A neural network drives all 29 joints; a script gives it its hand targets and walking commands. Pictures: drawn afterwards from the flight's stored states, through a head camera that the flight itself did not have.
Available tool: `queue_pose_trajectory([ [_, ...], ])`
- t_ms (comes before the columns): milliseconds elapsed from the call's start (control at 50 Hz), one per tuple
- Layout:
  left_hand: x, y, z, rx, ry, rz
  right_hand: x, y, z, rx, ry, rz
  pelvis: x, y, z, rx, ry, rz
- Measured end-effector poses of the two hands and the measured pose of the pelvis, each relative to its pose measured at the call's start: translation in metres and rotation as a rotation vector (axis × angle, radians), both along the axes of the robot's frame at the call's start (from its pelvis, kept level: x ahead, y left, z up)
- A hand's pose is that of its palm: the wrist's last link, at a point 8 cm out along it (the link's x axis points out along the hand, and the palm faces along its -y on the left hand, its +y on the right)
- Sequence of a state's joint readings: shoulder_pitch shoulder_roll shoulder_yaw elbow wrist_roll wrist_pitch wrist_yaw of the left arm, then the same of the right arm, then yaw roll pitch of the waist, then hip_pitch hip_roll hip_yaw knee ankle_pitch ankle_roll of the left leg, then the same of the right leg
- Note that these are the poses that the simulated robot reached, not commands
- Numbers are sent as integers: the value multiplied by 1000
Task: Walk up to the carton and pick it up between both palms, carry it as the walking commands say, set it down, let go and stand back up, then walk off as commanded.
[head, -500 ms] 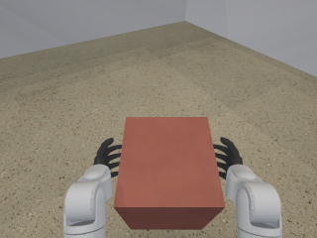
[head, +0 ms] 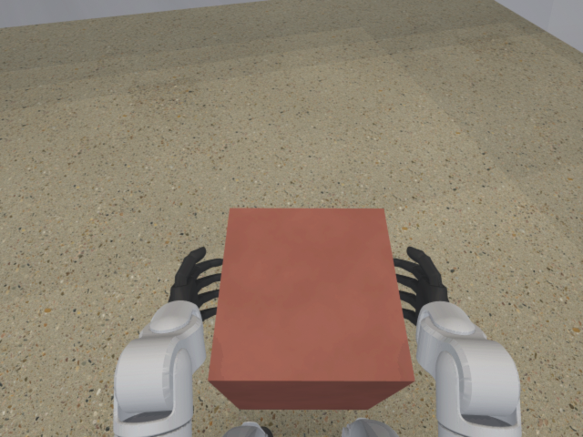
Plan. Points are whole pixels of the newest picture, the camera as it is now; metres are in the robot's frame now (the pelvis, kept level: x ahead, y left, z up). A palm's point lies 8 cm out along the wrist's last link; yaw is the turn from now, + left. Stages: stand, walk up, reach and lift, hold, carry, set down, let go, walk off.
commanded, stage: carry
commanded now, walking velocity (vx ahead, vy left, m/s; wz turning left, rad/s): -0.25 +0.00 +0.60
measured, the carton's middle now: (305, 318) +0.28 +0.01 -0.01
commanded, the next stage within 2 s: none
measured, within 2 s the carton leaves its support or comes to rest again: neither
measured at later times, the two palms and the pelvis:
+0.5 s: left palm out of the picture +0.07 +0.19 +0.10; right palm (408, 395) +0.16 -0.09 +0.10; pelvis -0.13 -0.03 +0.00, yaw +21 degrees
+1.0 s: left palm out of the picture -0.16 +0.12 +0.11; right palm out of the picture +0.00 -0.11 +0.09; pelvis -0.28 -0.13 +0.02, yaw +37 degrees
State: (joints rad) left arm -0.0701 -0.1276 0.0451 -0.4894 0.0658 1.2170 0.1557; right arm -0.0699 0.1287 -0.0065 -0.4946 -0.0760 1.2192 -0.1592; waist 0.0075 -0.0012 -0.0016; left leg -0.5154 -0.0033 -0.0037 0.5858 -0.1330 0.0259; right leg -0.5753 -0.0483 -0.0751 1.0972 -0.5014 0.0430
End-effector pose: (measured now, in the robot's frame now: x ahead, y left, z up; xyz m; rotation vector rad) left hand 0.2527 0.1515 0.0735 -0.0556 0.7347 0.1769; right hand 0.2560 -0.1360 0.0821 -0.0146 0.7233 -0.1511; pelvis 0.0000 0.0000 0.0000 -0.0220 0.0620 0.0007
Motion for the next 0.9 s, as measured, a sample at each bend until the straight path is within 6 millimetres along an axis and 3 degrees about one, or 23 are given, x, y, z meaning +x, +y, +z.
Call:
queue_pose_trajectory([
  [140, -45, -3, 26, 43, -95, 83, -22, -2, 14, 40, -94, 79, -38, -21, 1, 6, 26, 82],
  [260, -101, -7, 34, 64, -25, 153, -56, -3, 19, 56, -25, 155, -66, -37, 17, 74, -14, 166],
  [380, -134, 2, 47, 90, -76, 213, -71, 10, 28, 88, -78, 211, -95, -41, 15, 98, -3, 259],
  [460, -164, 20, 38, 73, -90, 270, -85, 33, 28, 65, -93, 267, -115, -36, 7, 87, 8, 328],
  [540, -212, 46, 13, 21, -52, 360, -111, 66, 14, 10, -54, 360, -141, -30, -2, 72, 15, 379],
  [660, -285, 54, 3, -2, 1, 479, -154, 88, 3, -8, 1, 478, -184, -42, 3, 25, -6, 445],
  [780, -330, 39, 19, 43, -69, 536, -186, 80, 10, 36, -69, 532, -221, -67, 0, 18, 7, 499],
  [900, -369, -2, 30, 107, -48, 540, -222, 42, 6, 92, -52, 540, -254, -104, 1, 14, 0, 569],
])
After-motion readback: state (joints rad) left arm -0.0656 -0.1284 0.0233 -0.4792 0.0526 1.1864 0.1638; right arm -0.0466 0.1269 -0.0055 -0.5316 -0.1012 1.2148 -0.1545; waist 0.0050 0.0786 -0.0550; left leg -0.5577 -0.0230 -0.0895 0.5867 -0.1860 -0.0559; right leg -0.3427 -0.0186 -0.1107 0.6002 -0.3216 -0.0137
